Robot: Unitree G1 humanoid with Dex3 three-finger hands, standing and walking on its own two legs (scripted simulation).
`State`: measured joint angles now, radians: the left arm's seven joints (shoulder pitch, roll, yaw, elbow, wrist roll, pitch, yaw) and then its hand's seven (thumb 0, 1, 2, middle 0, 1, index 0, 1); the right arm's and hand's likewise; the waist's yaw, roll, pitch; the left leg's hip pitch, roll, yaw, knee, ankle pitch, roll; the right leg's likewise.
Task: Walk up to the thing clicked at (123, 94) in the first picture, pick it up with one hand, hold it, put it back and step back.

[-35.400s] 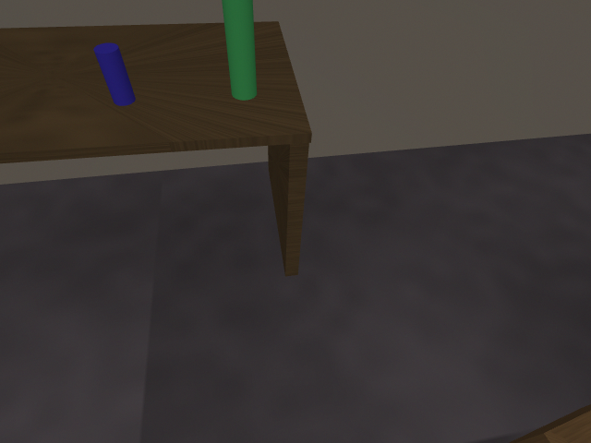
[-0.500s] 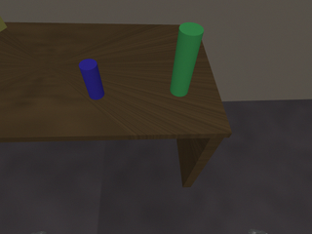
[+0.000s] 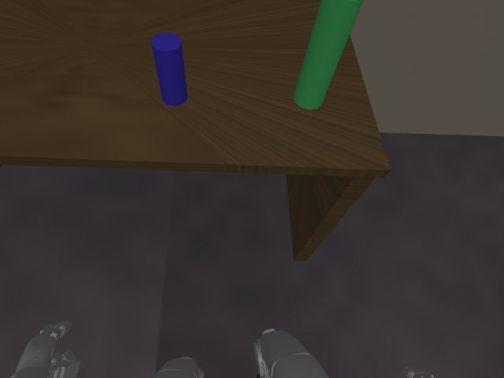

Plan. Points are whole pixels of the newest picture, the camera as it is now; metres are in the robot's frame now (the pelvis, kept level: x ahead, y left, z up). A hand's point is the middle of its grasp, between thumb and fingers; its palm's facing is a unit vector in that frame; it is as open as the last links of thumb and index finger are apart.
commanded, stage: step back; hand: left
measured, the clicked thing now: (171, 72) +0.66 +0.15 +0.01
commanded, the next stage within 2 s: none
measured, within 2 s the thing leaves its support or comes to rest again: neither
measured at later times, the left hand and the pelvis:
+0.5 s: hand out of the picture +0.03 +0.28 -0.14, palm faces -0.03 -0.91 -0.40, open 7.4 cm; pelvis -0.10 +0.02 -0.01, yaw -1 degrees
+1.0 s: hand out of the picture -0.16 +0.27 -0.15, palm faces -0.12 -0.91 -0.39, open 7.4 cm; pelvis -0.26 +0.01 -0.01, yaw -7 degrees
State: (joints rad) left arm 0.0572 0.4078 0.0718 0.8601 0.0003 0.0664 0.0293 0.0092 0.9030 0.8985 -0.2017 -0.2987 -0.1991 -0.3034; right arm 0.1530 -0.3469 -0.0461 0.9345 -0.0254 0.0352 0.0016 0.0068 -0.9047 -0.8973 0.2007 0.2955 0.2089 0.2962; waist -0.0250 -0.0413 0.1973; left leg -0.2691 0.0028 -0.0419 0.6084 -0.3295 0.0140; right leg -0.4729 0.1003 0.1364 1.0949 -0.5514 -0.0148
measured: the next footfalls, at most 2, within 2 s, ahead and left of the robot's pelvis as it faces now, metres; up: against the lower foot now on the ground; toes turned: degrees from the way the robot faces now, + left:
right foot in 0.18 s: -0.01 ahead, -0.12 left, +0.00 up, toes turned +0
left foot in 0.52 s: -0.08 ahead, +0.13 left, +0.00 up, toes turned -4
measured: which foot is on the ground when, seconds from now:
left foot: down 0.00-0.22, up 0.24-0.50, down 0.52-0.96, up 0.98-1.00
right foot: up 0.00-0.16, down 0.18-0.52, up 0.54-0.90, down 0.92-1.00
